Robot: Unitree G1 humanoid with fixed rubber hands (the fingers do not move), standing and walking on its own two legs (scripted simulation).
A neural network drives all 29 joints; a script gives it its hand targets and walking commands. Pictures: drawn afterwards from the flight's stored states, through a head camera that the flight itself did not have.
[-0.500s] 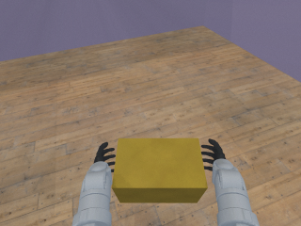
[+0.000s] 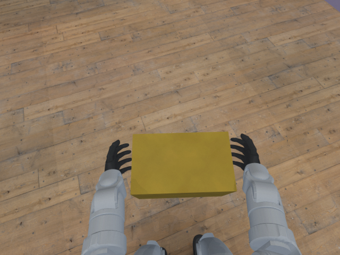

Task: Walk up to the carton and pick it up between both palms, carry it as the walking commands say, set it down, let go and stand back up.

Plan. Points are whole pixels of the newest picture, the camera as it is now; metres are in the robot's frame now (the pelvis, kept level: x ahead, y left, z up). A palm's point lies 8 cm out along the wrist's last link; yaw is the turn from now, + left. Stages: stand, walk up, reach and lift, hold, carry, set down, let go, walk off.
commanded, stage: set down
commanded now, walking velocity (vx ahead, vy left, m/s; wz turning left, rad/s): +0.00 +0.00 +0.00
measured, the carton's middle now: (180, 167) +0.35 -0.01 -0.12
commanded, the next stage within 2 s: none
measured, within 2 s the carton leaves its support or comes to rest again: neither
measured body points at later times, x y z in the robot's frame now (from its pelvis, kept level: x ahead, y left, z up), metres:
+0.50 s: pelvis -0.03 -0.01 -0.08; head +0.14 -0.02 +0.34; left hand +0.36 +0.16 -0.14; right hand +0.37 -0.18 -0.14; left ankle +0.01 +0.09 -0.70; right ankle +0.06 -0.12 -0.70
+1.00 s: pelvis -0.05 -0.01 -0.16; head +0.17 -0.01 +0.24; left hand +0.39 +0.17 -0.23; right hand +0.40 -0.17 -0.23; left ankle +0.01 +0.09 -0.70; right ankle +0.06 -0.12 -0.70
